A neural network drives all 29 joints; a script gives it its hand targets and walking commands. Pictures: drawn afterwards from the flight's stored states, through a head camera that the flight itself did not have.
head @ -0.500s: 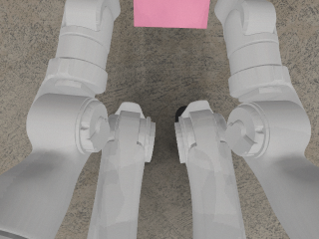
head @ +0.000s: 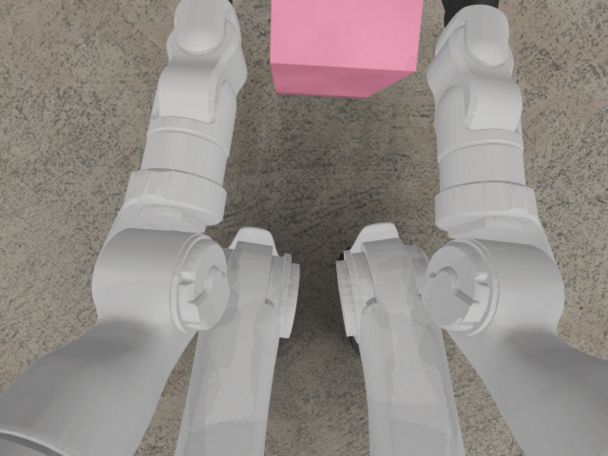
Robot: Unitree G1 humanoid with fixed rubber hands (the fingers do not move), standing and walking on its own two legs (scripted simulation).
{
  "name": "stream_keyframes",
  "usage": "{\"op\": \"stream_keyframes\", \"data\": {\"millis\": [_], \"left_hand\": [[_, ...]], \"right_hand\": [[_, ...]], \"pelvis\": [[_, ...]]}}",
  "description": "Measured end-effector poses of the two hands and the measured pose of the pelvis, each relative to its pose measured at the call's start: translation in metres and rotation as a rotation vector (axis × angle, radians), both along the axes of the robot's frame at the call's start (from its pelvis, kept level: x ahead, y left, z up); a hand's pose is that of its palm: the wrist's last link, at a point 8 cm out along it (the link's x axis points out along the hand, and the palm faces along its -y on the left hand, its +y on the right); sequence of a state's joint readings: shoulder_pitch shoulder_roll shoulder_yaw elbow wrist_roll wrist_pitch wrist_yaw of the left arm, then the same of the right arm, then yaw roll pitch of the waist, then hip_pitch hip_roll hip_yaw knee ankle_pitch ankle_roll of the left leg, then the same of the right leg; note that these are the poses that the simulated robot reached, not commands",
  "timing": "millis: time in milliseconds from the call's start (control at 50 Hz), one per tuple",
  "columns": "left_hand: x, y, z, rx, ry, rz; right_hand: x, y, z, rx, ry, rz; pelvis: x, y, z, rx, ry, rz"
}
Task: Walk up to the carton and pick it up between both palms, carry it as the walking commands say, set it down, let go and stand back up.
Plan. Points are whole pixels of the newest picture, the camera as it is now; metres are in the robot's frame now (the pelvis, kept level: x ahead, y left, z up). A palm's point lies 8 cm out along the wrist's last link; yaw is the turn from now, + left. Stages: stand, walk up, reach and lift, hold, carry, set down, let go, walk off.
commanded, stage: set down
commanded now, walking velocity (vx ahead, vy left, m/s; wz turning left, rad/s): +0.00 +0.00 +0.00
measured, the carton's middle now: (334, 1) +0.58 -0.04 -0.26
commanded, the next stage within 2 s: none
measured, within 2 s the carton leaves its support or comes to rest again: neither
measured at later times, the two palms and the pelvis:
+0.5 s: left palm out of the picture +0.54 +0.09 -0.14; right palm (472, 3) +0.53 -0.15 -0.13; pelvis +0.00 -0.01 -0.01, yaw +1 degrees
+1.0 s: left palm out of the picture +0.54 +0.09 -0.14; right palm (472, 7) +0.53 -0.15 -0.13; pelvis +0.00 +0.00 -0.01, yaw -1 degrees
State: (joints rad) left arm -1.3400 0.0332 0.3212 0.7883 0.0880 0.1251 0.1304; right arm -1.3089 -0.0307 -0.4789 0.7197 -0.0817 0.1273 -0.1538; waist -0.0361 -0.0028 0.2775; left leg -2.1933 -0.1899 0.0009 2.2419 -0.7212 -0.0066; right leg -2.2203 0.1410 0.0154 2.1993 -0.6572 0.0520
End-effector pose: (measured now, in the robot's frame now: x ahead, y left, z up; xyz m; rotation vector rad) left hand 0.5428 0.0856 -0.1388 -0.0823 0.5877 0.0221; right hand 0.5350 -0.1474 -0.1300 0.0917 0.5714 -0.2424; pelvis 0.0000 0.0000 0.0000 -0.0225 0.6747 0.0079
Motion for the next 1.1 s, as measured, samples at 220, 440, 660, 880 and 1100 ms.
{"op": "stream_keyframes", "data": {"millis": [220, 440, 660, 880, 1100], "left_hand": [[-0.001, 0.000, 0.002, 0.043, 0.006, -0.014], [0.000, 0.001, 0.002, 0.041, 0.009, -0.023], [-0.001, 0.002, 0.000, 0.022, -0.003, -0.028], [0.001, 0.003, 0.000, 0.031, -0.005, -0.054], [-0.002, 0.004, -0.004, 0.029, 0.008, -0.061]], "right_hand": [[-0.002, -0.001, 0.000, -0.006, 0.002, 0.015], [-0.001, -0.003, 0.000, -0.005, -0.001, 0.040], [-0.002, -0.003, -0.001, -0.010, -0.002, 0.042], [-0.003, -0.004, -0.002, -0.019, 0.013, 0.059], [-0.006, -0.004, -0.005, -0.017, 0.019, 0.061]], "pelvis": [[-0.002, 0.002, -0.004, -0.001, -0.016, 0.004], [-0.002, -0.005, -0.011, 0.017, -0.035, 0.006], [-0.003, -0.006, -0.009, 0.011, -0.031, 0.003], [-0.002, -0.001, -0.008, -0.002, -0.019, -0.004], [-0.003, 0.003, -0.008, -0.010, -0.019, -0.005]]}}
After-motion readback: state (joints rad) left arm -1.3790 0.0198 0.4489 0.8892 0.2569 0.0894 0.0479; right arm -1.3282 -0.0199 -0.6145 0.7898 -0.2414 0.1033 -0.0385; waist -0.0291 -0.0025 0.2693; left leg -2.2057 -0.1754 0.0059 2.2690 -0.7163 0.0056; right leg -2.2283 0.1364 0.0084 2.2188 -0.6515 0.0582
